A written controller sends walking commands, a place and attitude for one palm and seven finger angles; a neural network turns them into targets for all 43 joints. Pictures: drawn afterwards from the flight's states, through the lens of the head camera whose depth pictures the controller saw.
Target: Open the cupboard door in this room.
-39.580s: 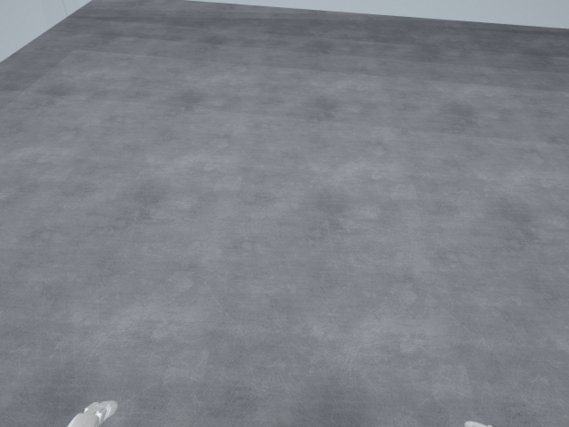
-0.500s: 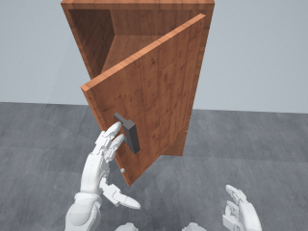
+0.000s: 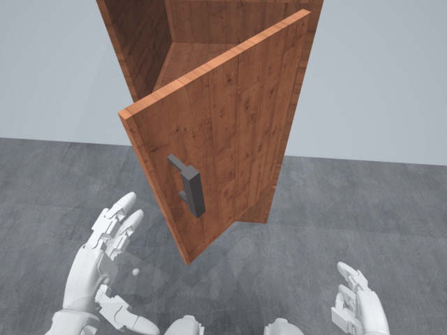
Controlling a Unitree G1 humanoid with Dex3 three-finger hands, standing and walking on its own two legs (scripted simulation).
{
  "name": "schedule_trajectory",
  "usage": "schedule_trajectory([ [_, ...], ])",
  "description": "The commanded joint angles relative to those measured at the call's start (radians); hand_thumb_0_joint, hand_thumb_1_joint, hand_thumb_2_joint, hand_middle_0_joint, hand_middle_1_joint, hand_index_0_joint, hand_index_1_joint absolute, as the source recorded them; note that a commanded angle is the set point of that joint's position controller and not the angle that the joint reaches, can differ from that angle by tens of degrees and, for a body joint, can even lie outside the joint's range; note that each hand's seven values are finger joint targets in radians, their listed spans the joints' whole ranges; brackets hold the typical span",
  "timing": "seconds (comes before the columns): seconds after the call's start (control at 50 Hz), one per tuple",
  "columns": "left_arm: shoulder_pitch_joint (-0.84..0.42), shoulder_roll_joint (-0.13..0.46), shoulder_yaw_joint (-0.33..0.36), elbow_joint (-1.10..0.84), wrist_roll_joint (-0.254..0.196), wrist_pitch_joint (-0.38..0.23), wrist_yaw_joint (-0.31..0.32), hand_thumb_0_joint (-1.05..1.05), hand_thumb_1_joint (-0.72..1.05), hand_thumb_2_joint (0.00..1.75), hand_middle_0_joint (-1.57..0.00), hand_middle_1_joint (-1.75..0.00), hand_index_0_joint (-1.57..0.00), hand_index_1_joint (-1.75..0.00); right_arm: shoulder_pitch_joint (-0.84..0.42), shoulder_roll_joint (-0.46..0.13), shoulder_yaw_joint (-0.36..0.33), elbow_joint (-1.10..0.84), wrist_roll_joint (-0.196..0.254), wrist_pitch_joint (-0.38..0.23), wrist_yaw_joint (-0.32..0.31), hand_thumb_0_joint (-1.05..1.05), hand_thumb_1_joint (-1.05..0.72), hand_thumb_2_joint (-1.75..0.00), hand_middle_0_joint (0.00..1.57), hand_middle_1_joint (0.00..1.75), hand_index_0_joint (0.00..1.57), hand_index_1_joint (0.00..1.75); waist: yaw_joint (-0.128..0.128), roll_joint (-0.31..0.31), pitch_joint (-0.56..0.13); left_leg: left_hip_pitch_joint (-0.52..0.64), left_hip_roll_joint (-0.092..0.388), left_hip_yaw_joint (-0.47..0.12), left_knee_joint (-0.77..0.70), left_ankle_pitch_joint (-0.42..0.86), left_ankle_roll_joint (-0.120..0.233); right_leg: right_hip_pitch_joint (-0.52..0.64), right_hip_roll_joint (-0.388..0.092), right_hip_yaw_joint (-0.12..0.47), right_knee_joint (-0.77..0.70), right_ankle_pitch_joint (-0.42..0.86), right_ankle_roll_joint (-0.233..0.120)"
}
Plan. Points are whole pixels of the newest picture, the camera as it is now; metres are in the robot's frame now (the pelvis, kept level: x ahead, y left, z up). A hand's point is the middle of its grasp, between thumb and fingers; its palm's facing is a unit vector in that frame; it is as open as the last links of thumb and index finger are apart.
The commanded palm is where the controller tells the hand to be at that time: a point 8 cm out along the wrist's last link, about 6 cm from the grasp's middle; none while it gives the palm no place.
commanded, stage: draw the hand back to the body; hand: left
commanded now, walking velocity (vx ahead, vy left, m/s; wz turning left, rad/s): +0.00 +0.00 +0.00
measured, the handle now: (186, 186) +0.35 +0.09 +0.07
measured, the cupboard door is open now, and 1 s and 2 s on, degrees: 50 50 50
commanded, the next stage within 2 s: step back with the hand held close in 1.64 s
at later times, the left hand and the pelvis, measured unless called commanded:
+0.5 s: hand (94, 268) +0.19 +0.18 +0.12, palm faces -0.04 -1.00 -0.08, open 16.3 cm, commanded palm +0.17 +0.25 +0.14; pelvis +0.00 +0.02 +0.02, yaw +0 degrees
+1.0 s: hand (11, 233) +0.21 +0.25 +0.19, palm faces +0.36 -0.84 -0.42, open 12.3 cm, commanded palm +0.16 +0.29 +0.21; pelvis +0.02 +0.02 +0.07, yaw -1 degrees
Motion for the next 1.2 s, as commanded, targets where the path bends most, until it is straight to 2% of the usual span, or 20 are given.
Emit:
schedule_trajectory([
  [0.0,-0.088,0.077,0.032,-0.241,-0.031,-0.055,-0.015,0.00,-0.50,0.30,-0.15,-0.30,-0.15,-0.30,-0.048,-0.100,-0.034,-0.165,0.003,-0.074,-0.009,0.00,-0.90,-0.90,0.20,0.30,0.20,0.30,-0.031,-0.041,-0.194,0.029,-0.061,0.023,-0.118,0.235,0.044,0.191,0.037,0.066,-0.176,0.218,-0.010],
  [0.04,-0.060,0.065,0.025,-0.239,-0.035,-0.040,-0.007,0.00,-0.50,0.30,-0.15,-0.30,-0.15,-0.30,-0.039,-0.098,-0.036,-0.171,0.004,-0.079,-0.009,0.00,-0.90,-0.90,0.20,0.30,0.20,0.30,-0.028,-0.050,-0.203,0.040,-0.061,0.022,-0.125,0.234,0.043,0.186,0.040,0.052,-0.170,0.220,-0.008],
  [0.06,-0.050,0.099,0.058,-0.269,-0.036,-0.033,0.000,0.00,-0.50,0.30,-0.15,-0.30,-0.15,-0.30,-0.038,-0.101,-0.038,-0.178,0.006,-0.077,-0.010,0.00,-0.90,-0.90,0.20,0.30,0.20,0.30,-0.015,-0.055,-0.224,0.050,-0.059,0.021,-0.135,0.240,0.043,0.205,0.042,0.049,-0.174,0.223,-0.008],
  [0.1,-0.026,0.152,0.104,-0.318,-0.029,-0.015,0.019,0.00,-0.50,0.30,-0.15,-0.30,-0.15,-0.30,-0.043,-0.099,-0.036,-0.187,0.009,-0.073,-0.013,0.00,-0.90,-0.90,0.20,0.30,0.20,0.30,0.007,-0.025,-0.254,0.081,-0.061,0.020,-0.162,0.272,0.045,0.251,0.045,0.041,-0.172,0.252,-0.015],
  [0.14,0.005,0.139,0.094,-0.369,-0.024,0.008,0.034,0.00,-0.50,0.30,-0.15,-0.30,-0.15,-0.30,-0.037,-0.086,-0.030,-0.199,0.014,-0.071,-0.011,0.00,-0.90,-0.90,0.20,0.30,0.20,0.30,0.012,0.014,-0.259,0.123,-0.058,0.021,-0.190,0.302,0.042,0.263,0.046,0.020,-0.169,0.289,-0.015],
  [0.16,-0.002,0.123,0.077,-0.385,-0.023,0.019,0.039,0.00,-0.50,0.30,-0.15,-0.30,-0.15,-0.30,-0.040,-0.084,-0.026,-0.200,0.015,-0.071,-0.010,0.00,-0.90,-0.90,0.20,0.30,0.20,0.30,0.005,0.028,-0.240,0.131,-0.059,0.022,-0.199,0.301,0.042,0.259,0.048,0.016,-0.177,0.293,-0.013],
  [0.22,0.026,0.109,0.079,-0.339,-0.032,0.059,0.045,0.00,-0.50,0.30,-0.15,-0.30,-0.15,-0.30,-0.046,-0.086,-0.021,-0.196,0.021,-0.066,-0.011,0.00,-0.90,-0.90,0.20,0.30,0.20,0.30,-0.010,-0.043,-0.141,0.115,-0.049,0.012,-0.228,0.252,0.041,0.240,0.057,0.001,-0.214,0.237,-0.006],
  [0.26,0.007,0.108,0.074,-0.339,-0.035,0.081,0.039,0.00,-0.50,0.30,-0.15,-0.30,-0.15,-0.30,-0.049,-0.095,-0.014,-0.196,0.023,-0.070,-0.012,0.00,-0.90,-0.90,0.20,0.30,0.20,0.30,-0.019,-0.029,-0.091,0.117,-0.048,0.008,-0.248,0.198,0.039,0.219,0.059,-0.003,-0.235,0.174,-0.006],
  [0.44,-0.001,0.182,0.157,-0.441,-0.057,0.125,0.017,0.00,-0.50,0.30,-0.15,-0.30,-0.15,-0.30,-0.045,-0.096,0.000,-0.188,0.023,-0.100,-0.022,0.00,-0.90,-0.90,0.20,0.30,0.20,0.30,0.002,-0.009,-0.112,0.199,-0.044,0.000,-0.299,0.251,0.039,0.303,0.060,-0.010,-0.271,0.225,-0.009],
  [0.54,-0.001,0.191,0.198,-0.449,-0.089,0.143,-0.005,0.00,-0.32,0.37,-0.16,-0.30,-0.16,-0.30,-0.058,-0.095,0.007,-0.165,0.031,-0.119,-0.026,0.00,-0.90,-0.90,0.20,0.30,0.20,0.30,0.010,0.049,-0.094,0.247,-0.046,0.005,-0.324,0.287,0.035,0.340,0.061,-0.011,-0.303,0.271,-0.010],
  [0.56,-0.014,0.343,0.227,-0.523,0.074,0.179,0.145,0.00,-0.29,0.39,-0.16,-0.30,-0.16,-0.30,-0.062,-0.088,0.006,-0.161,0.014,-0.106,-0.052,0.00,-0.90,-0.90,0.20,0.30,0.20,0.30,0.049,0.054,-0.114,0.254,-0.040,0.023,-0.378,0.290,0.042,0.399,0.033,0.039,-0.363,0.264,-0.021],
  [0.58,0.064,0.243,0.186,-0.499,0.093,0.215,0.210,0.00,-0.26,0.40,-0.16,-0.30,-0.16,-0.30,-0.053,-0.067,0.014,-0.157,0.007,-0.101,-0.060,0.00,-0.90,-0.90,0.20,0.30,0.20,0.30,0.027,0.048,-0.060,0.270,-0.041,0.026,-0.395,0.295,0.040,0.384,0.032,0.026,-0.385,0.265,-0.017],
  [0.6,0.079,0.220,0.164,-0.497,0.105,0.234,0.240,0.00,-0.22,0.42,-0.16,-0.30,-0.16,-0.30,-0.059,-0.071,0.014,-0.153,0.006,-0.104,-0.059,0.00,-0.90,-0.90,0.20,0.30,0.20,0.30,0.024,-0.018,-0.050,0.268,-0.039,0.019,-0.403,0.289,0.041,0.391,0.032,0.025,-0.403,0.257,-0.013],
  [0.62,0.099,0.179,0.126,-0.484,0.125,0.251,0.259,0.00,-0.18,0.43,-0.16,-0.30,-0.16,-0.30,-0.059,-0.066,0.018,-0.139,0.006,-0.097,-0.057,0.00,-0.90,-0.90,0.20,0.30,0.20,0.30,0.016,0.032,-0.008,0.290,-0.035,0.029,-0.411,0.291,0.043,0.385,0.030,0.020,-0.412,0.256,-0.010],
  [0.66,0.071,0.219,0.153,-0.500,0.149,0.260,0.298,0.00,-0.12,0.47,-0.16,-0.30,-0.16,-0.30,-0.066,-0.075,0.018,-0.121,0.003,-0.090,-0.058,0.00,-0.90,-0.90,0.20,0.30,0.20,0.30,0.016,0.048,-0.003,0.328,-0.032,0.030,-0.437,0.316,0.044,0.418,0.029,0.014,-0.437,0.278,-0.010],
  [0.7,0.058,0.244,0.176,-0.464,0.160,0.266,0.324,0.00,-0.05,0.50,-0.17,-0.30,-0.17,-0.30,-0.085,-0.079,0.018,-0.104,-0.002,-0.087,-0.065,0.00,-0.90,-0.90,0.20,0.30,0.20,0.30,0.017,-0.047,0.024,0.345,-0.029,0.026,-0.471,0.300,0.049,0.449,0.031,0.011,-0.480,0.263,-0.008],
  [0.88,-0.008,0.281,0.244,-0.501,0.186,0.243,0.367,0.00,0.27,0.63,-0.18,-0.30,-0.18,-0.30,-0.117,-0.075,0.022,-0.040,-0.014,-0.114,-0.073,0.00,-0.90,-0.90,0.20,0.30,0.20,0.30,0.035,0.053,0.001,0.520,-0.029,0.039,-0.593,0.419,0.047,0.585,0.024,0.008,-0.563,0.353,-0.006],
  [0.94,-0.005,0.289,0.270,-0.475,0.182,0.241,0.366,0.00,0.37,0.68,-0.18,-0.30,-0.18,-0.30,-0.134,-0.079,0.018,-0.019,-0.016,-0.117,-0.068,0.00,-0.90,-0.90,0.20,0.30,0.20,0.30,0.039,-0.011,0.029,0.541,-0.022,0.039,-0.625,0.467,0.048,0.621,0.029,0.003,-0.592,0.396,-0.004],
  [1.02,-0.016,0.297,0.315,-0.423,0.173,0.238,0.360,0.00,0.51,0.74,-0.19,-0.30,-0.19,-0.30,-0.154,-0.079,0.012,0.004,-0.019,-0.106,-0.063,0.00,-0.90,-0.90,0.20,0.30,0.20,0.30,0.046,-0.012,0.080,0.562,-0.019,0.052,-0.665,0.474,0.047,0.652,0.030,0.009,-0.635,0.414,-0.003],
  [1.18,-0.080,0.356,0.415,-0.462,0.165,0.212,0.356,0.00,0.80,0.86,-0.20,-0.30,-0.20,-0.30,-0.167,-0.078,-0.001,0.025,-0.027,-0.091,-0.054,0.00,-0.90,-0.90,0.20,0.30,0.20,0.30,0.057,0.016,0.028,0.642,-0.020,0.067,-0.696,0.572,0.048,0.725,0.034,0.019,-0.675,0.506,-0.002],
])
